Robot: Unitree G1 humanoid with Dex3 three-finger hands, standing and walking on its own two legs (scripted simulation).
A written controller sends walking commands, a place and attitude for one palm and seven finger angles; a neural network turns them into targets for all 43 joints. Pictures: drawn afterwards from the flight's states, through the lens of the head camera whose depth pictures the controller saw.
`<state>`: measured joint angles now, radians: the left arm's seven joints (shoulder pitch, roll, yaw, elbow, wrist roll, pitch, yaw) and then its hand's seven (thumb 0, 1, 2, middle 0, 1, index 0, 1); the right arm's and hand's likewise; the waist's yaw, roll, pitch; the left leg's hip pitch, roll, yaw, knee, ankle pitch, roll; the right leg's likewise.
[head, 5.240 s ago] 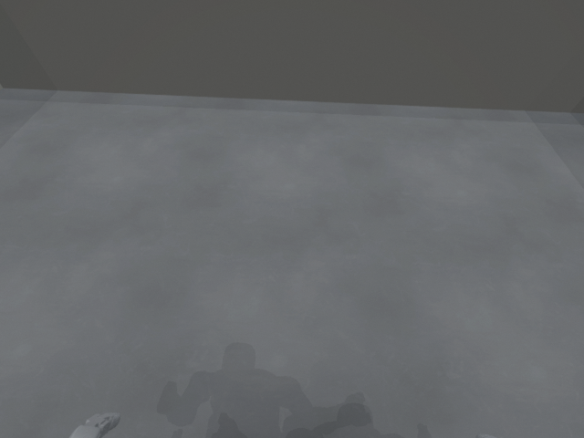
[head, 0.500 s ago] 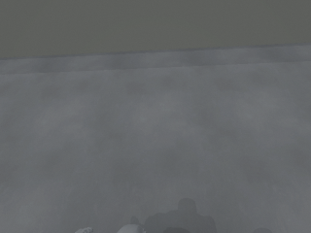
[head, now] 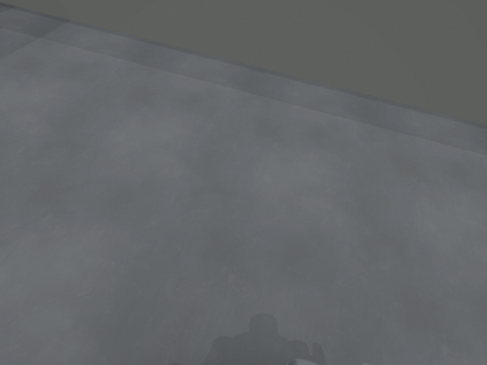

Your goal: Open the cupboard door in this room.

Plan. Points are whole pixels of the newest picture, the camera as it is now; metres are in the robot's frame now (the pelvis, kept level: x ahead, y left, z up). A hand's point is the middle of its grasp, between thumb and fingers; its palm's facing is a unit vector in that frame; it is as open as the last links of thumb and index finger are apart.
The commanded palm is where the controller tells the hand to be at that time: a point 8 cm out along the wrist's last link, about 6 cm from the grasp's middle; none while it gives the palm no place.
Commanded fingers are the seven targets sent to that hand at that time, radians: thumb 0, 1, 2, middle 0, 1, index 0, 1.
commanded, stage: turn or walk to find it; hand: left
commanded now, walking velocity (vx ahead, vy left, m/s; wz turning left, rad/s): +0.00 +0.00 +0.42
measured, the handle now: out of the picture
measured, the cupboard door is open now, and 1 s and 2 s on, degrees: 0 0 0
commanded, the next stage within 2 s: none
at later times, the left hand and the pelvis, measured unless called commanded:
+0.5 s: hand out of the picture +0.04 +0.16 -0.15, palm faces +0.18 -0.94 -0.27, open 7.3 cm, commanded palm none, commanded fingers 0.00 0.90 0.90 -0.20 -0.30 -0.20 -0.30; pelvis -0.04 -0.05 -0.01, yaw +11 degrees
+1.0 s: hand out of the picture -0.18 +0.16 -0.19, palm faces +0.49 -0.84 -0.25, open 7.3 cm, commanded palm none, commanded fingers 0.00 0.90 0.90 -0.20 -0.30 -0.20 -0.30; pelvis -0.09 -0.03 -0.01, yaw +26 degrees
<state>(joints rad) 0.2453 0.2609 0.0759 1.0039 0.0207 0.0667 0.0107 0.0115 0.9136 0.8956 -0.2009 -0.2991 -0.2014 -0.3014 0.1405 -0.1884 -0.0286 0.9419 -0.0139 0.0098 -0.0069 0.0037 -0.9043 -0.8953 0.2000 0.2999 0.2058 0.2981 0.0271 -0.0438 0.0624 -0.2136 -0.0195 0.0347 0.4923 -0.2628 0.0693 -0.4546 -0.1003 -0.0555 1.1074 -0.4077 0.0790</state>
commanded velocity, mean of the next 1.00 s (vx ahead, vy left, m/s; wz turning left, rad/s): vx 0.00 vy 0.00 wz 0.42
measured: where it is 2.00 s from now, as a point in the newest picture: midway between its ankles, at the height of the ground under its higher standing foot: outside the picture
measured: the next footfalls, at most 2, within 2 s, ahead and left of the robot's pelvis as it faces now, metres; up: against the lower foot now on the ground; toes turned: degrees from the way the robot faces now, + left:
right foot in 0.46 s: +0.01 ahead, -0.14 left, +0.00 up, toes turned +9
left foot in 0.94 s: -0.11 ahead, +0.08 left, +0.00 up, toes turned +28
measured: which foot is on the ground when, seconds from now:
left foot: down 0.00-0.46, up 0.48-0.92, down 0.94-1.00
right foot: up 0.00-0.44, down 0.46-0.94, up 0.96-1.00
